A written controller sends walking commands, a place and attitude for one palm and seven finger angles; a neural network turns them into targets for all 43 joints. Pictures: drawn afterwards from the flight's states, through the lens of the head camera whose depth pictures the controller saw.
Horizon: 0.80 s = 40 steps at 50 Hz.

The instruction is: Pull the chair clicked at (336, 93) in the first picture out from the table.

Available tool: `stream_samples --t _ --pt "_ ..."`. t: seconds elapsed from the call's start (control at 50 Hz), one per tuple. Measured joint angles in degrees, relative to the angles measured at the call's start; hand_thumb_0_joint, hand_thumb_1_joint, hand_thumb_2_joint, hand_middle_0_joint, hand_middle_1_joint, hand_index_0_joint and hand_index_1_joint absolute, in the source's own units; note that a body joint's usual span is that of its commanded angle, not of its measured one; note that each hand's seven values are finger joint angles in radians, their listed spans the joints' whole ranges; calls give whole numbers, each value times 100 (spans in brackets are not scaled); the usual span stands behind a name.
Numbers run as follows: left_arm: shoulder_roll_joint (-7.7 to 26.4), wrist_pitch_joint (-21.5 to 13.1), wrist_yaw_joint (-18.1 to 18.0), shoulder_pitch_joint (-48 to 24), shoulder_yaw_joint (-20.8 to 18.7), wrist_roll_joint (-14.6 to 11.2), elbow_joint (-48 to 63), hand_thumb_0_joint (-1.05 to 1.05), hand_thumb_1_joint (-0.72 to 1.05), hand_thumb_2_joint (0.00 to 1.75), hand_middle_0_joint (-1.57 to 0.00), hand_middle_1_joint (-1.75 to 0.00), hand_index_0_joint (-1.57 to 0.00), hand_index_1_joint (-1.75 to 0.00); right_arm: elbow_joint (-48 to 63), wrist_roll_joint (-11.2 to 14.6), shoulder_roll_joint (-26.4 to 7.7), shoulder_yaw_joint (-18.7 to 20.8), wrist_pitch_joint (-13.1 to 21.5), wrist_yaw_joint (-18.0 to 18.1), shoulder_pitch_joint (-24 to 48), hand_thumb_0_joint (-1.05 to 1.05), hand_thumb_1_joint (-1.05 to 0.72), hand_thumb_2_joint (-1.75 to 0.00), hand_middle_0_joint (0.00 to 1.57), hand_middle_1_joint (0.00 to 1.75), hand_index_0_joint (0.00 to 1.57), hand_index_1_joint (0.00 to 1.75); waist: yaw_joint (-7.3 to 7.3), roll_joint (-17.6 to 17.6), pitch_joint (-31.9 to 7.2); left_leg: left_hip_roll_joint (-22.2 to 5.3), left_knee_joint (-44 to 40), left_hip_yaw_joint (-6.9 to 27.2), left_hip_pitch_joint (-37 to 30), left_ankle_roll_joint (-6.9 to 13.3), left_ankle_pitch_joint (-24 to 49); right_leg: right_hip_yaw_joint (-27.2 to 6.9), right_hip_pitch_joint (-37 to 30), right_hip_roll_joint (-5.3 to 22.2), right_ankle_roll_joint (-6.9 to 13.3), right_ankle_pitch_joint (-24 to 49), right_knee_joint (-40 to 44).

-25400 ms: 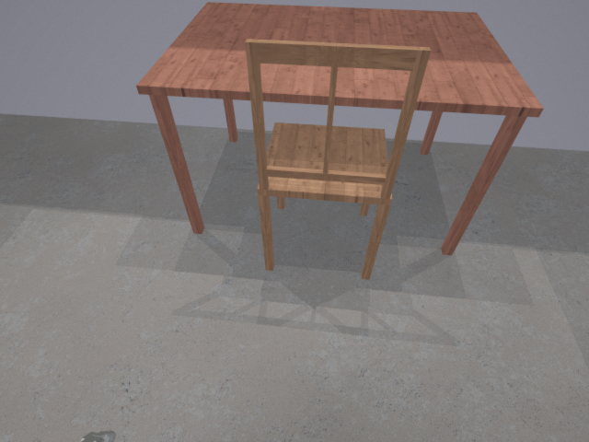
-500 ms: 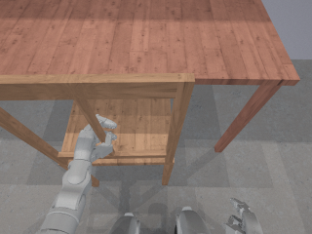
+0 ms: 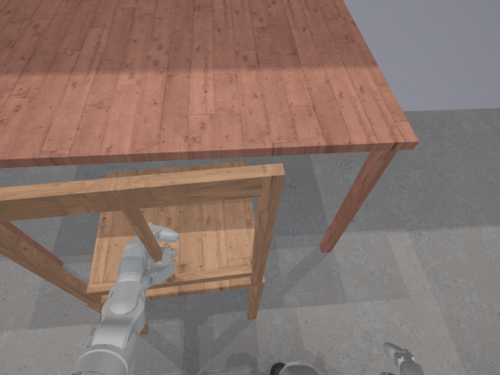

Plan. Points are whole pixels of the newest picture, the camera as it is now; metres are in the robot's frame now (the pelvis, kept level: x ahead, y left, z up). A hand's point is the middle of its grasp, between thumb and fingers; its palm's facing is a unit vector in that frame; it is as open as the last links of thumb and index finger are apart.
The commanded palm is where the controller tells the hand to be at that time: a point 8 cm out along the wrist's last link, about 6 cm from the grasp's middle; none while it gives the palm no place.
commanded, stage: step backward, pulling the chair out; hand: left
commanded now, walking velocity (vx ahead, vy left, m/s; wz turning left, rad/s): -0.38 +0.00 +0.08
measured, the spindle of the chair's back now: (154, 250) +0.33 +0.17 -0.05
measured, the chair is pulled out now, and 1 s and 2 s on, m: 0.09 0.14 0.31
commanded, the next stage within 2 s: none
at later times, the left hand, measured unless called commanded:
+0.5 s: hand (168, 293) +0.26 +0.14 -0.07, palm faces +0.05 -0.98 -0.18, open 4.9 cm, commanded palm +0.23 +0.19 -0.06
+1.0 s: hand (168, 296) +0.25 +0.13 -0.06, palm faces +0.06 -0.98 -0.18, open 4.9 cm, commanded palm +0.22 +0.18 -0.06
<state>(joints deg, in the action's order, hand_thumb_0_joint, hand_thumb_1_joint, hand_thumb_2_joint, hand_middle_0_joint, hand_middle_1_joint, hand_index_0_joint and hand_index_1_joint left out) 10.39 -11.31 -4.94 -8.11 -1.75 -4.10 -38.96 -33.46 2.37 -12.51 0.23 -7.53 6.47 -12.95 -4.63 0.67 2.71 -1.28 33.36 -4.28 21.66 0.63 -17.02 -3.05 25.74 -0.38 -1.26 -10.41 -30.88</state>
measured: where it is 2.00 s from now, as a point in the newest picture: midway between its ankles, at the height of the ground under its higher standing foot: outside the picture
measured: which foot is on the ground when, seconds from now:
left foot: down 0.00-1.00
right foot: down 0.00-0.74, up 0.76-0.84, down 0.86-1.00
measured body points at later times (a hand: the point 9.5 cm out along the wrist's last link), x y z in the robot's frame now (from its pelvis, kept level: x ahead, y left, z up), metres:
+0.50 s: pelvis -0.05 -0.01 -0.01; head +0.01 -0.01 +0.44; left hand +0.25 +0.19 -0.05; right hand +0.06 -0.26 -0.13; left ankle +0.00 +0.11 -0.73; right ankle +0.05 -0.13 -0.73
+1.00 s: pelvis -0.06 -0.01 +0.00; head +0.01 -0.01 +0.44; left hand +0.24 +0.19 -0.05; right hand +0.07 -0.24 -0.13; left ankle +0.00 +0.11 -0.73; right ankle -0.02 -0.14 -0.73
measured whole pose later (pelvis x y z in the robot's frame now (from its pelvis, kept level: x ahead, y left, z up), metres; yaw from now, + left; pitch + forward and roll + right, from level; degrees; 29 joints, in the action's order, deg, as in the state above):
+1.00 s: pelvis -0.06 -0.01 +0.00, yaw -1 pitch +2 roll -1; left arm 9.8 -12.6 -5.8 -12.2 -1.4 -2.7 -42.5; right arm -37.5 0.7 -10.0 -0.7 -2.7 5.0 -9.1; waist -1.7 -1.3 6.6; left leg -4.0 35.3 -4.3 24.8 0.1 -12.8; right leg 0.5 22.5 -0.6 -0.4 -13.7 -33.7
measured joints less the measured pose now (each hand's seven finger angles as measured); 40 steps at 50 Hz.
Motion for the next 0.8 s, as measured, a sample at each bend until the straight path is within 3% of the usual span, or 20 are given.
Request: stream_samples --t 0.14,0.26,0.52,0.64,0.72,0.8 --pt "-147 -123 -32 -92 142 18 -295 2 78 83 -36 -119 -49 -145 -203 12 38 -59 96 39 49 1 -90 -90 20 30 20 30 159 -99 17 28 16 68 65 -10 141 66 23 35 18 114 4" --pt "-246 -283 -77 -296 236 84 -691 2 78 84 -36 -119 -49 -145 -345 28 -30 -45 196 38 38 1 -90 -90 20 30 20 30 211 -152 -1 74 -56 108 131 24 308 105 23 84 -8 301 165" --pt "-145 -244 -104 -368 186 113 -654 2 76 85 -39 -122 -49 -145 -337 23 -15 -41 310 36 -60 1 -90 -90 20 30 20 30 201 -80 83 138 335 34 300 30 225 44 339 156 15 98 -493" --pt "-252 -286 -174 -417 125 159 -732 2 76 84 -38 -122 -49 -145 -482 7 -102 46 394 -50 -31 1 -90 -90 20 30 20 30 92 -133 132 183 339 153 337 -105 -281 137 182 203 11 306 -98" --pt "-237 -243 -163 -441 286 261 -639 2 77 83 -37 -124 -49 -145 -456 14 -223 49 360 -23 -69 1 -90 -90 20 30 20 30 70 -113 169 149 25 96 249 56 578 177 89 225 -64 416 80" --pt "-171 -204 -149 -378 404 253 -531 2 77 82 -35 -125 -49 -145 -316 9 -172 28 293 44 -82 1 -90 -90 20 30 20 30 123 -63 149 107 45 13 231 166 428 189 189 222 92 -272 -483"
